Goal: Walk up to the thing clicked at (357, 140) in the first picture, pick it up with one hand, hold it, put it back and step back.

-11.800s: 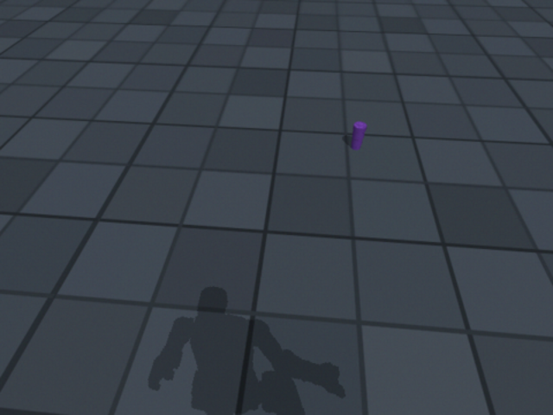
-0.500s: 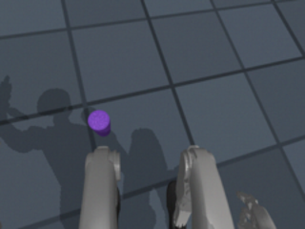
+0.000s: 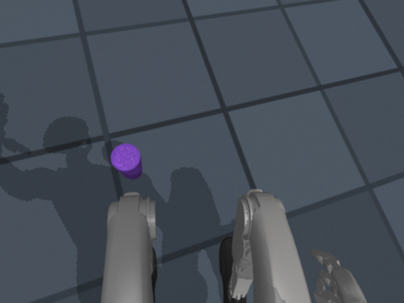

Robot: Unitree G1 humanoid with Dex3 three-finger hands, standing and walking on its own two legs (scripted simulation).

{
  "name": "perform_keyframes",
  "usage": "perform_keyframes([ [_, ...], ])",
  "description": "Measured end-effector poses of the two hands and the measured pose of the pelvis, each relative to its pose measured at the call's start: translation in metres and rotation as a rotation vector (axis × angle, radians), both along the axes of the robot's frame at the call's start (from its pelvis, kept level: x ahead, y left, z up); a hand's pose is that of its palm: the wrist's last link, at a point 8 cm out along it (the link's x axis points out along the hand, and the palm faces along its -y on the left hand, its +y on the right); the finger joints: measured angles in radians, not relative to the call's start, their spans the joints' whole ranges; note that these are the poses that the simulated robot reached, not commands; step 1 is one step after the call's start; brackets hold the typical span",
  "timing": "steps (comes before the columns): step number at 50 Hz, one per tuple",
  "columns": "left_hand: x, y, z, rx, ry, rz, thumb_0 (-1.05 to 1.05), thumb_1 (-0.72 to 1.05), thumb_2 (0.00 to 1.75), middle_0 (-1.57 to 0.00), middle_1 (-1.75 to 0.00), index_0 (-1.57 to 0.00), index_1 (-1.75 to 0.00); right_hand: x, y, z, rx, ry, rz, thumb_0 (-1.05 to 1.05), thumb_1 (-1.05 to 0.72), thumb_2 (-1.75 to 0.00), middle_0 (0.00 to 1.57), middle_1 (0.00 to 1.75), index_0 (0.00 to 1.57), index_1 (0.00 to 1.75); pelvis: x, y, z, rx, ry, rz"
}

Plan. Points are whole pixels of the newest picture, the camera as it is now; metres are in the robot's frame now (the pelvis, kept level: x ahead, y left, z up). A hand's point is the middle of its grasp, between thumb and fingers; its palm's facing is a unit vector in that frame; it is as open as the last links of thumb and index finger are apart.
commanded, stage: approach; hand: left
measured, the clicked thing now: (129, 164) +0.44 +0.19 -0.31
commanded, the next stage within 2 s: close in in 0.48 s
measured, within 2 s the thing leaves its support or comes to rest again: neither
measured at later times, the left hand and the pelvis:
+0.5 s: hand (70, 166) +0.40 +0.30 -0.20, palm faces +0.00 -1.00 +0.04, open 17.1 cm; pelvis +0.00 +0.01 -0.08, yaw -5 degrees
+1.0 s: hand (111, 168) +0.41 +0.22 -0.26, palm faces +0.00 -1.00 +0.01, open 17.4 cm; pelvis -0.02 +0.02 -0.10, yaw -9 degrees
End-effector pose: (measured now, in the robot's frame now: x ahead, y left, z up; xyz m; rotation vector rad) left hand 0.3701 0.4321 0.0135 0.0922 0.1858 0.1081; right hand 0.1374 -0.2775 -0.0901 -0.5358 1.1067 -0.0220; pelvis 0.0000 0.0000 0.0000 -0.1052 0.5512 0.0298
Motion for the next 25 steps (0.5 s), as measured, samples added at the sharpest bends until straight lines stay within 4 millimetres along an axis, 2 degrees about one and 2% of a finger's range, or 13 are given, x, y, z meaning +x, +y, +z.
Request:
perform_keyframes([
  [4,-0.002,-0.004,-0.01,-0.03,-0.013,0.002,-0.01,-0.51,0.08,-0.06,-0.08,-0.04,-0.1,-0.001,-0.001,-0.004,0.005,0.004,0.011,0.01,-0.9,-0.9,0.2,0.3,0.21,0.3,0.0,-0.002,-0.004,0.004,-0.003,-0.003],
  [8,-0.003,-0.014,-0.036,-0.061,-0.044,-0.008,-0.01,-0.51,0.07,-0.06,-0.09,-0.04,-0.1,-0.002,-0.003,-0.012,0.0,0.01,0.045,0.01,-0.9,-0.9,0.2,0.3,0.21,0.3,-0.001,-0.003,-0.015,0.002,-0.016,-0.012],
  [12,0.002,-0.031,-0.077,-0.096,-0.073,-0.033,-0.01,-0.51,0.07,-0.06,-0.09,-0.04,-0.11,0.002,-0.003,-0.021,-0.022,0.011,0.092,0.01,-0.9,-0.9,0.2,0.3,0.21,0.3,-0.003,-0.003,-0.032,-0.008,-0.041,-0.024],
  [20,0.01,-0.062,-0.175,-0.145,-0.05,-0.082,-0.01,-0.47,0.09,-0.06,-0.09,-0.03,-0.11,0.012,0.005,-0.034,-0.098,0.044,0.191,0.01,-0.89,-0.9,0.2,0.3,0.21,0.3,-0.004,0.002,-0.065,-0.053,-0.115,-0.05],
  [25,0.011,-0.074,-0.215,-0.144,-0.047,-0.102,-0.01,-0.45,0.1,-0.05,-0.09,-0.03,-0.11,0.014,0.013,-0.038,-0.146,0.101,0.259,0.01,-0.9,-0.9,0.2,0.3,0.21,0.3,-0.004,0.006,-0.076,-0.082,-0.159,-0.057],
])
